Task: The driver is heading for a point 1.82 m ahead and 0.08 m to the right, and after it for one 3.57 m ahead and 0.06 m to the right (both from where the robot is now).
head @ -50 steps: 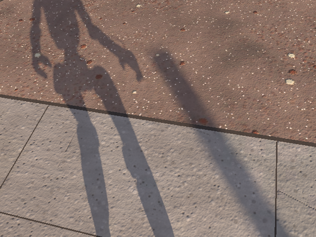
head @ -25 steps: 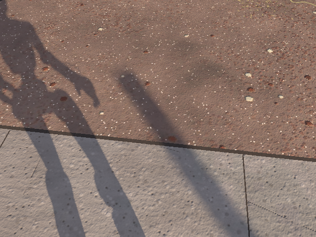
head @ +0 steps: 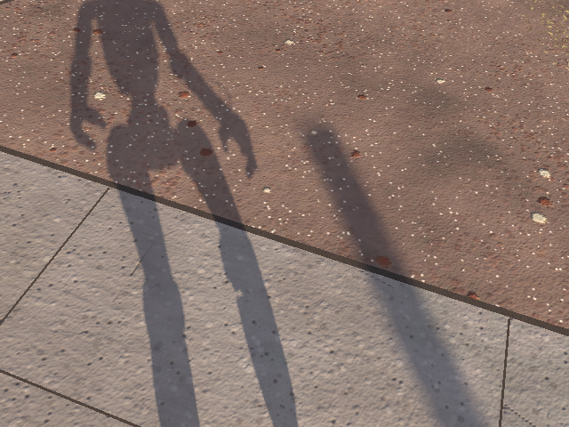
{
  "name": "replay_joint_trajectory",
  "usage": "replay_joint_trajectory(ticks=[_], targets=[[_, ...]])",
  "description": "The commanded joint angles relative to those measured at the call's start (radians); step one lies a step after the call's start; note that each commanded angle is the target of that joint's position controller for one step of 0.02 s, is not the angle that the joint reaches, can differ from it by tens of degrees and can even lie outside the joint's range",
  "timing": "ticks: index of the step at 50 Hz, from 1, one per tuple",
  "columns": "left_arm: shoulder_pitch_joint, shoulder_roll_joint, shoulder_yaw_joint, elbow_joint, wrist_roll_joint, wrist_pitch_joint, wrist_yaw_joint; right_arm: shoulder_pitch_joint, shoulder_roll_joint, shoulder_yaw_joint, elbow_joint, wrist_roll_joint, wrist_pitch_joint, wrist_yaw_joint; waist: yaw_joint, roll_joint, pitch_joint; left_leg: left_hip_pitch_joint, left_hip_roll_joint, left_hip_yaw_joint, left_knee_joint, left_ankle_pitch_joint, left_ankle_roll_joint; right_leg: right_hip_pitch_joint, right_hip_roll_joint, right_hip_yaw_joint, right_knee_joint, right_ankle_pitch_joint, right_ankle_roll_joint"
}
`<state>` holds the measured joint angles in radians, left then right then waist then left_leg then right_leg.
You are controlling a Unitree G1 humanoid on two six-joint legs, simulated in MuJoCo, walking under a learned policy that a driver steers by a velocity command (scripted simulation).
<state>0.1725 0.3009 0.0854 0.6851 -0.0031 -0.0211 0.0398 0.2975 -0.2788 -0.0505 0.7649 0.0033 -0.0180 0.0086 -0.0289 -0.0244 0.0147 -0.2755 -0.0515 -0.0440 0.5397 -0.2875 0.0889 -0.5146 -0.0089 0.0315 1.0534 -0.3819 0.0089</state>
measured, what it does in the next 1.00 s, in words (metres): walks ahead: right foot, then left foot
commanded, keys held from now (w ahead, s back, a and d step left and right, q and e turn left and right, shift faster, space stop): w+q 0.14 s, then w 0.52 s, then w+e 0.34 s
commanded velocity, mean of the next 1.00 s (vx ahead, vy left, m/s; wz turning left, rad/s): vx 0.44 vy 0.00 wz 0.11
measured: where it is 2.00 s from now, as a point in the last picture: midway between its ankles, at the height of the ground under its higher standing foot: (283, 242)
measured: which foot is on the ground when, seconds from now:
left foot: down 0.00-0.40, up 0.42-0.82, down 0.84-1.00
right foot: up 0.00-0.36, down 0.38-0.84, up 0.86-1.00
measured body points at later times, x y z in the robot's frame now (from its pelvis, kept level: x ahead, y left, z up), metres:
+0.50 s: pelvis +0.20 -0.04 +0.00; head +0.22 -0.04 +0.45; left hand +0.31 +0.25 -0.09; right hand +0.32 -0.30 -0.12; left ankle +0.09 +0.07 -0.66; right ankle +0.23 -0.14 -0.74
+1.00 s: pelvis +0.47 +0.06 +0.00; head +0.51 +0.07 +0.45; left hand +0.52 +0.34 -0.13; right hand +0.64 -0.20 -0.09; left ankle +0.51 +0.16 -0.74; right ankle +0.42 -0.10 -0.65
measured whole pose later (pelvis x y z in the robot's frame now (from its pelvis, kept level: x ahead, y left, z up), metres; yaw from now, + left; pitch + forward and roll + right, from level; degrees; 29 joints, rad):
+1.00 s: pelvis +0.47 +0.06 +0.00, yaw +3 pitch +1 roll +1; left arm 0.32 0.31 0.05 0.79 -0.03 -0.05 0.00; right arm 0.19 -0.26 -0.05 0.71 -0.01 -0.09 0.02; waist 0.01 -0.04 0.04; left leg -0.29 -0.01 0.08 0.44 -0.17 0.04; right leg -0.47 -0.06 0.05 1.16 -0.36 0.00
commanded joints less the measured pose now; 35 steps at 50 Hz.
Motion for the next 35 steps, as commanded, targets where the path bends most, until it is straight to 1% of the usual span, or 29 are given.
replay_joint_trajectory(ticks=[1,2,4,6,8,11,13,15,16,17,18,19,20,21,22,23,24,25,26,27,28,30,32,33,34,35], targets=[[-0.084,0.094,0.030,-0.081,0.010,-0.050,-0.014,-0.017,-0.175,-0.039,-0.082,0.001,-0.025,-0.026,0.001,0.120,0.003,0.163,0.233,-0.422,-0.372,-0.219,0.125,-0.214,-0.036,0.053,-0.064,0.187,0.013],[-0.089,0.085,0.028,-0.078,0.008,-0.056,-0.018,0.004,-0.169,-0.039,-0.081,0.003,-0.028,-0.030,-0.004,0.111,-0.004,0.178,0.222,-0.392,-0.371,-0.152,0.126,-0.207,-0.028,0.049,-0.111,0.227,0.022],[-0.115,0.068,0.022,-0.079,0.007,-0.064,-0.022,0.037,-0.170,-0.042,-0.076,0.008,-0.032,-0.035,-0.015,0.112,-0.004,0.193,0.208,-0.355,-0.365,-0.070,0.126,-0.192,-0.014,0.047,-0.221,0.278,0.040],[-0.149,0.055,0.016,-0.084,0.002,-0.070,-0.026,0.057,-0.177,-0.046,-0.071,0.014,-0.030,-0.037,-0.028,0.135,0.006,0.180,0.197,-0.341,-0.359,-0.042,0.124,-0.158,0.000,0.048,-0.331,0.306,0.058],[-0.178,0.052,0.010,-0.088,-0.006,-0.077,-0.033,0.070,-0.183,-0.050,-0.066,0.018,-0.027,-0.038,-0.040,0.155,0.015,0.167,0.197,-0.336,-0.350,-0.034,0.125,-0.122,0.005,0.046,-0.418,0.322,0.071],[-0.233,0.048,0.000,-0.098,-0.014,-0.092,-0.049,0.103,-0.179,-0.049,-0.051,0.021,-0.026,-0.034,-0.073,0.153,0.030,0.150,0.213,-0.338,-0.330,-0.028,0.130,-0.060,0.003,0.031,-0.501,0.335,0.069],[-0.252,0.058,-0.002,-0.105,-0.019,-0.102,-0.058,0.114,-0.178,-0.048,-0.044,0.020,-0.025,-0.030,-0.081,0.156,0.042,0.154,0.223,-0.354,-0.314,-0.016,0.131,-0.021,0.005,0.022,-0.540,0.314,0.051],[-0.239,0.079,0.002,-0.106,-0.022,-0.111,-0.063,0.116,-0.177,-0.047,-0.041,0.018,-0.023,-0.024,-0.070,0.173,0.043,0.177,0.239,-0.379,-0.293,0.049,0.127,0.028,0.008,0.011,-0.576,0.274,0.022],[-0.214,0.089,0.005,-0.102,-0.021,-0.115,-0.063,0.112,-0.177,-0.048,-0.041,0.019,-0.021,-0.022,-0.052,0.186,0.037,0.187,0.244,-0.384,-0.271,0.113,0.121,0.067,0.012,0.000,-0.599,0.255,0.003],[-0.162,0.097,0.010,-0.086,-0.018,-0.119,-0.061,0.101,-0.169,-0.045,-0.043,0.021,-0.019,-0.022,-0.019,0.187,0.019,0.189,0.229,-0.371,-0.229,0.198,0.106,0.144,0.021,-0.016,-0.644,0.268,-0.020],[-0.073,0.122,0.023,-0.061,-0.011,-0.121,-0.055,0.091,-0.148,-0.038,-0.050,0.016,-0.019,-0.021,0.026,0.180,-0.040,0.165,0.189,-0.338,-0.136,0.336,0.081,0.292,0.016,-0.011,-0.661,0.279,-0.054],[0.083,0.164,0.036,-0.038,0.001,-0.122,-0.047,0.062,-0.109,-0.023,-0.070,0.003,-0.023,-0.020,0.105,0.116,-0.165,0.069,0.137,-0.270,0.093,0.355,0.044,0.523,-0.098,0.104,-0.635,0.262,-0.120],[0.226,0.270,0.063,-0.003,0.015,-0.114,-0.049,0.119,-0.059,-0.005,-0.099,0.013,-0.037,-0.025,0.114,-0.149,-0.292,-0.253,-0.011,-0.126,0.434,0.114,-0.040,0.848,-0.293,0.464,-0.672,0.135,-0.265],[0.259,0.206,0.051,0.027,-0.007,-0.109,-0.063,0.124,-0.102,-0.010,-0.102,0.024,-0.050,-0.028,0.114,-0.238,-0.257,-0.455,-0.024,-0.130,0.608,-0.272,-0.061,0.868,-0.381,0.695,-0.775,-0.049,-0.313],[0.212,0.136,0.027,0.028,-0.017,-0.104,-0.063,0.063,-0.163,-0.027,-0.098,0.038,-0.057,-0.023,0.110,-0.142,-0.102,-0.539,0.034,-0.148,0.682,-0.218,-0.052,0.758,-0.358,0.608,-0.793,-0.110,-0.284],[0.166,0.107,0.016,0.017,-0.010,-0.096,-0.060,0.012,-0.157,-0.024,-0.102,0.033,-0.059,-0.018,0.095,-0.080,-0.036,-0.538,0.078,-0.107,0.684,-0.138,-0.049,0.669,-0.311,0.489,-0.807,-0.061,-0.257],[0.133,0.084,0.006,0.017,-0.003,-0.089,-0.060,-0.030,-0.144,-0.022,-0.111,0.019,-0.063,-0.011,0.080,-0.045,0.016,-0.536,0.108,-0.075,0.639,-0.077,-0.053,0.587,-0.271,0.414,-0.838,0.027,-0.250],[0.109,0.069,-0.003,0.014,0.005,-0.088,-0.058,-0.046,-0.137,-0.026,-0.113,0.008,-0.064,-0.007,0.061,-0.050,0.030,-0.499,0.138,-0.067,0.592,-0.030,-0.057,0.527,-0.242,0.353,-0.859,0.118,-0.236],[0.098,0.070,-0.005,0.014,0.008,-0.088,-0.058,-0.042,-0.119,-0.022,-0.112,0.008,-0.063,-0.001,0.048,-0.071,0.030,-0.464,0.148,-0.052,0.563,-0.005,-0.065,0.483,-0.220,0.309,-0.880,0.184,-0.232],[0.097,0.075,-0.004,0.018,0.002,-0.090,-0.057,-0.039,-0.097,-0.016,-0.112,0.008,-0.061,0.003,0.040,-0.082,0.027,-0.449,0.152,-0.035,0.536,0.010,-0.075,0.455,-0.209,0.271,-0.893,0.251,-0.237],[0.100,0.087,-0.002,0.025,-0.004,-0.092,-0.056,-0.055,-0.082,-0.010,-0.120,0.004,-0.059,0.004,0.038,-0.080,0.032,-0.451,0.155,-0.020,0.496,0.031,-0.087,0.434,-0.203,0.233,-0.906,0.315,-0.243],[0.108,0.113,0.002,0.038,-0.010,-0.091,-0.052,-0.118,-0.061,0.001,-0.144,-0.004,-0.063,0.006,0.048,-0.058,0.043,-0.434,0.155,0.005,0.361,0.118,-0.105,0.404,-0.182,0.160,-0.920,0.421,-0.240],[0.126,0.129,0.004,0.052,-0.015,-0.086,-0.048,-0.192,-0.040,0.013,-0.164,-0.003,-0.073,0.013,0.073,-0.053,0.047,-0.362,0.134,0.032,0.194,0.248,-0.105,0.369,-0.148,0.090,-0.922,0.469,-0.215],[0.150,0.137,0.005,0.063,-0.018,-0.083,-0.046,-0.231,-0.035,0.016,-0.172,0.000,-0.077,0.017,0.088,-0.049,0.048,-0.321,0.118,0.045,0.126,0.308,-0.104,0.361,-0.141,0.073,-0.923,0.464,-0.206],[0.188,0.143,0.005,0.077,-0.022,-0.080,-0.045,-0.272,-0.036,0.016,-0.184,0.003,-0.080,0.021,0.105,-0.044,0.052,-0.287,0.102,0.049,0.084,0.348,-0.104,0.358,-0.150,0.084,-0.923,0.457,-0.205],[0.213,0.149,0.006,0.090,-0.027,-0.076,-0.043,-0.296,-0.043,0.013,-0.196,0.007,-0.083,0.025,0.107,-0.045,0.057,-0.271,0.094,0.038,0.051,0.369,-0.099,0.374,-0.167,0.102,-0.917,0.460,-0.203]])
